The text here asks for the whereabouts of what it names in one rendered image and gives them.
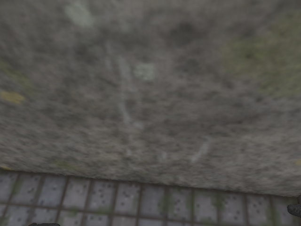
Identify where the robot right hand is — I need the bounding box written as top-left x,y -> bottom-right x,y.
287,203 -> 301,218

